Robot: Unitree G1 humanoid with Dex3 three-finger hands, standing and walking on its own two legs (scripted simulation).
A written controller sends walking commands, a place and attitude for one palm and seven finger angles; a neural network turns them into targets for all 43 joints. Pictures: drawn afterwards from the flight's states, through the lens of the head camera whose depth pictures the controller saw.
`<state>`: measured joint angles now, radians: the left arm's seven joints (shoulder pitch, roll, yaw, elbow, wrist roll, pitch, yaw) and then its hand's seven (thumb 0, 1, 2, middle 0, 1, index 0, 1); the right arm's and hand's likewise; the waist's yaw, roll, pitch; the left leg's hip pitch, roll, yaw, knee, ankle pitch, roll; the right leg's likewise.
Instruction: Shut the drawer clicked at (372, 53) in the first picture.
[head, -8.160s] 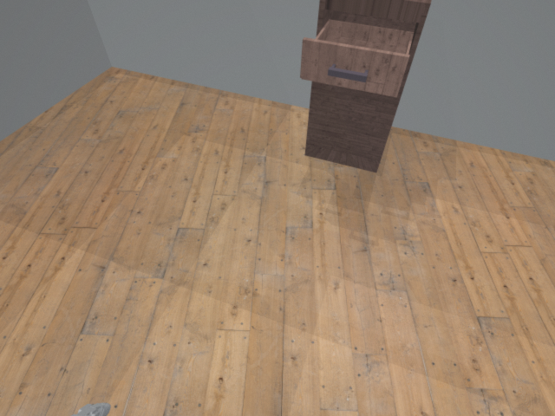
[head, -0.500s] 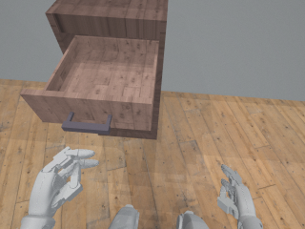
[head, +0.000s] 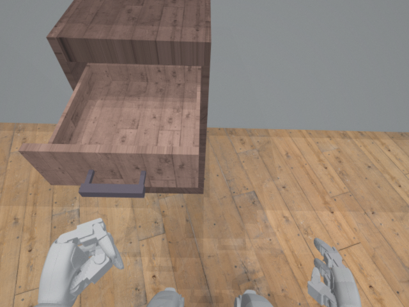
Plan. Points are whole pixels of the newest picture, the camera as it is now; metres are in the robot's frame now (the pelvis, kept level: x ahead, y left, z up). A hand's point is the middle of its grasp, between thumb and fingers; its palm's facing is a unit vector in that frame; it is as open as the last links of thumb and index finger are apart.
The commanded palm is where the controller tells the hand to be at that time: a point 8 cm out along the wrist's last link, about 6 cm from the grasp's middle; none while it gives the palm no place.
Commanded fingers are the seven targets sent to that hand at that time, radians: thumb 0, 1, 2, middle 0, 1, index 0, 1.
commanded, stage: raise the hand and make a fist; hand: left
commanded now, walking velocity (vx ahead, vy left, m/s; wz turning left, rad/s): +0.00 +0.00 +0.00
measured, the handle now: (115, 182) +0.36 +0.22 -0.01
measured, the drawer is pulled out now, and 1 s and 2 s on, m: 0.30 0.30 0.30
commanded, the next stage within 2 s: bring the fist close to the handle in 0.78 s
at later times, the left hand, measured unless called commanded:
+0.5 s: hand (108, 253) +0.19 +0.16 +0.09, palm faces +0.04 -1.00 -0.05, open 3.3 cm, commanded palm +0.16 +0.22 +0.09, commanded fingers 0.00 0.90 0.90 -1.40 -1.60 -1.40 -1.60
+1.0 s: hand (105, 254) +0.19 +0.17 +0.08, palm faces +0.06 -1.00 -0.06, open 3.3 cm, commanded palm +0.17 +0.22 +0.08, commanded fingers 0.00 0.90 0.90 -1.40 -1.60 -1.40 -1.60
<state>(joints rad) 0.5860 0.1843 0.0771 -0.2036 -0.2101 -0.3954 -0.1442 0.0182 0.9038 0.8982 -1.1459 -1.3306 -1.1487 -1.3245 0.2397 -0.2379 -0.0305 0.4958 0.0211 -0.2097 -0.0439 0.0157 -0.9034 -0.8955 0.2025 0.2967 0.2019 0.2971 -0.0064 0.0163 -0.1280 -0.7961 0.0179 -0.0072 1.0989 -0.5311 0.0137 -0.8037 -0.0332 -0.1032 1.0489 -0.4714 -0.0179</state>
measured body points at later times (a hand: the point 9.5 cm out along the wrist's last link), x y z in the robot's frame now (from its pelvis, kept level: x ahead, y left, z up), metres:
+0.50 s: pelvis +0.01 +0.00 +0.01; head +0.06 +0.01 +0.46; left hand +0.19 +0.21 +0.09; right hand +0.20 -0.22 -0.06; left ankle +0.01 +0.11 -0.66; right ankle +0.03 -0.11 -0.66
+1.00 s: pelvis +0.01 -0.01 +0.01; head +0.06 -0.01 +0.46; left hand +0.19 +0.22 +0.09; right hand +0.20 -0.23 -0.06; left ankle +0.01 +0.11 -0.66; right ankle +0.03 -0.11 -0.66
